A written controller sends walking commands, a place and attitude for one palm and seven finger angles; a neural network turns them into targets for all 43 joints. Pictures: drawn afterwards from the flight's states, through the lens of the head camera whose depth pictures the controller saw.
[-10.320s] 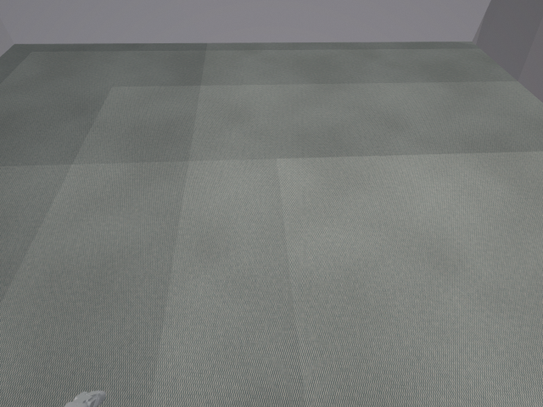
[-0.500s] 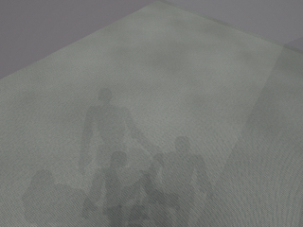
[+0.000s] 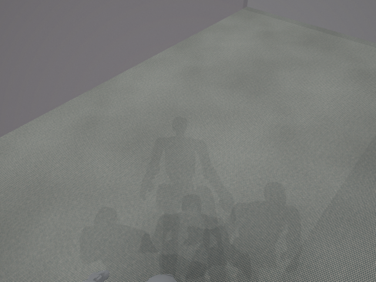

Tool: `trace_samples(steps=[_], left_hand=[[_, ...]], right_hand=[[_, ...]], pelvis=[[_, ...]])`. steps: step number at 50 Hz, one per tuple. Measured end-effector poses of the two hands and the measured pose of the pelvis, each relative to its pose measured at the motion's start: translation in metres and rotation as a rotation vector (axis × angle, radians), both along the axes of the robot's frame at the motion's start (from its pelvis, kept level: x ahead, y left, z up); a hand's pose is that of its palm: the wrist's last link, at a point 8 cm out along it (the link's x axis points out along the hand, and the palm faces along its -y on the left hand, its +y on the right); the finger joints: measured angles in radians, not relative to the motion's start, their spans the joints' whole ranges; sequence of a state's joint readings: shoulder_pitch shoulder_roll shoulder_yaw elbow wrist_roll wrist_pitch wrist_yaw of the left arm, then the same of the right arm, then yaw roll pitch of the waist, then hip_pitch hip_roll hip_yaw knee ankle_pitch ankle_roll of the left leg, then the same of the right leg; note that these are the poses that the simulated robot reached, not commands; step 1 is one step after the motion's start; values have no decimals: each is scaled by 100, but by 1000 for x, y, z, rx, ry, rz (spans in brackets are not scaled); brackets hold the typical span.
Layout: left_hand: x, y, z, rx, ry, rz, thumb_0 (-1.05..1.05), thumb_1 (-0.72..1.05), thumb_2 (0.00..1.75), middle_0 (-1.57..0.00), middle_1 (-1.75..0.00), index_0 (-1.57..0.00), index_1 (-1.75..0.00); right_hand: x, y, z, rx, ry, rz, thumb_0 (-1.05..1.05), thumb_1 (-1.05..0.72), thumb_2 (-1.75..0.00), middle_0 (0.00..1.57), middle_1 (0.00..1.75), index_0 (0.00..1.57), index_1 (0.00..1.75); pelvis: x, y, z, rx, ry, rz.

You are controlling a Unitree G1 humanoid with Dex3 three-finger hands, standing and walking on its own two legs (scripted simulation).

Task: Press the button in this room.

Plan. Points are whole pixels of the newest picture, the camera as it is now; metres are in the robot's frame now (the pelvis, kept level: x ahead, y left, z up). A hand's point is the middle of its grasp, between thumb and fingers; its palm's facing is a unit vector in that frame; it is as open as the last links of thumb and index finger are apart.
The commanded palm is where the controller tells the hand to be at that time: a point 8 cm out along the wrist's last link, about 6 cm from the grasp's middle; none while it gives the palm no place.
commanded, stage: turn or walk to find it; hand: left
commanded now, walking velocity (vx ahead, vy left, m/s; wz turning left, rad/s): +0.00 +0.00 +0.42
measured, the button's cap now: out of the picture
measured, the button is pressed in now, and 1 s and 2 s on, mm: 0 0 0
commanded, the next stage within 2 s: none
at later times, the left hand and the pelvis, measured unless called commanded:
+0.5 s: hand out of the picture -0.03 +0.26 -0.18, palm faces +0.27 -0.93 -0.25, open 7.4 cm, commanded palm none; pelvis -0.02 +0.04 +0.00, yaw +13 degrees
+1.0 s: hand out of the picture -0.04 +0.21 -0.15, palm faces +0.43 -0.86 -0.26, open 7.4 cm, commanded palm none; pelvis -0.03 +0.00 +0.00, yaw +27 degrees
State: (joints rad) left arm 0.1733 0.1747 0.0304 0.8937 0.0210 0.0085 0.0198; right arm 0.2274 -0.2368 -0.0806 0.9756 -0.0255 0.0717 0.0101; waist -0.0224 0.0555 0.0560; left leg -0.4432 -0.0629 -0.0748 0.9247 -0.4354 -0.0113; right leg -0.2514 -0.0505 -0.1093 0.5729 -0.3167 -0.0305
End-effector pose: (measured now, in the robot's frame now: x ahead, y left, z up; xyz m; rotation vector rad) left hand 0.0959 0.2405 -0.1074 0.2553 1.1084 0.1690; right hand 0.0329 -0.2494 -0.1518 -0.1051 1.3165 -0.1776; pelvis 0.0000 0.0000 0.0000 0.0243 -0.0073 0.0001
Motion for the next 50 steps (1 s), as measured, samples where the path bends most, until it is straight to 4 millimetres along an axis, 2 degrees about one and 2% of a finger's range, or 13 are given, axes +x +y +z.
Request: trace_samples(steps=[6,10,14,19,21,25,30,34,39,42,45,50], left_hand=[[-38,-7,-1,-17,65,77,0,91,89,-20,-30,-20,-30],[-64,-3,-8,-36,104,135,0,91,89,-20,-30,-20,-30],[-95,12,-18,-52,151,197,0,91,89,-21,-30,-21,-30],[-135,44,-42,-72,211,287,0,91,89,-21,-30,-20,-30],[-146,54,-44,-68,241,307,0,91,89,-20,-30,-20,-30],[-147,66,-35,-67,222,336,1,91,89,-20,-30,-20,-29],[-133,70,-23,-55,138,349,1,91,90,-20,-30,-20,-29],[-118,64,-15,-39,77,348,0,91,90,-20,-30,-20,-29],[-107,45,-9,-7,3,355,0,91,90,-20,-30,-20,-29],[-115,31,-4,-1,-13,379,0,91,89,-20,-30,-20,-29],[-133,19,-1,-10,8,418,0,91,89,-20,-30,-20,-29],[-163,7,-7,-39,61,479,0,91,89,-20,-30,-20,-30]], right_hand=[[-4,-9,6,-8,56,50,1,-91,-90,20,30,20,30],[3,-6,10,-25,85,102,1,-91,-90,20,30,20,30],[28,9,13,-46,61,172,1,-91,-90,20,29,20,30],[71,42,16,-81,-53,266,1,-91,-90,20,30,20,30],[83,55,23,-82,-98,292,1,-91,-90,20,30,20,30],[94,72,34,-80,-139,332,0,-90,-90,20,30,20,30],[98,81,35,-55,-144,367,0,-90,-90,20,30,20,30],[94,76,28,-33,-130,375,0,-90,-90,20,30,21,30],[89,56,8,-4,-91,380,0,-90,-90,20,30,21,30],[86,44,3,-4,-52,397,0,-90,-90,20,30,20,30],[84,37,4,-9,-19,419,1,-90,-90,20,30,20,30],[81,35,10,-29,21,462,1,-91,-90,20,30,20,30]], pelvis=[[-2,-5,6,8,0,66],[-3,-1,7,11,5,105],[-6,10,4,4,9,143],[-11,32,-10,-15,9,189],[-13,37,-8,-13,3,194],[-16,42,1,-29,-3,225],[-19,42,6,-31,-4,263],[-20,34,5,-25,-3,297],[-19,15,-4,-8,1,342],[-21,8,-3,-7,-8,383],[-23,5,1,-2,-12,412],[-26,5,5,0,-9,464]])
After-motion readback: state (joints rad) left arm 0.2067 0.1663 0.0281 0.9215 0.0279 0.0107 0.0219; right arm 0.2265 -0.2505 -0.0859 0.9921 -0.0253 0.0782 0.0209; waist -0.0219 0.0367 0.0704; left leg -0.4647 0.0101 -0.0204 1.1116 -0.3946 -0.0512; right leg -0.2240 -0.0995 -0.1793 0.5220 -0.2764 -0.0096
